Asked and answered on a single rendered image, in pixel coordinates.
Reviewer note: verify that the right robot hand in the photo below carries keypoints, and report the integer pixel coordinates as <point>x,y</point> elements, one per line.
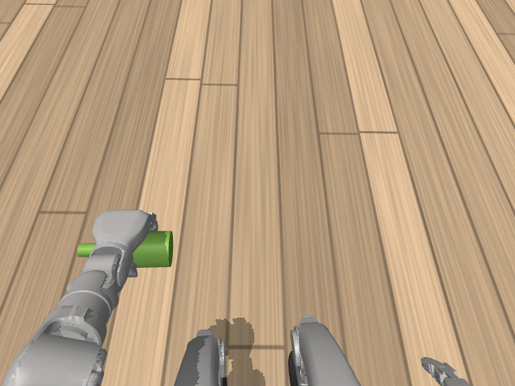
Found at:
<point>443,373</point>

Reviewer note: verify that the left robot arm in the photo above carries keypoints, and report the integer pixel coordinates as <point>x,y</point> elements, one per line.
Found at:
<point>67,350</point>

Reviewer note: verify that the left robot hand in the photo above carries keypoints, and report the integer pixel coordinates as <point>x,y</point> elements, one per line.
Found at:
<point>127,227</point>

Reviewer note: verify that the bottle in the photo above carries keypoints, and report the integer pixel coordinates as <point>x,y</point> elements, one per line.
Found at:
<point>155,251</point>

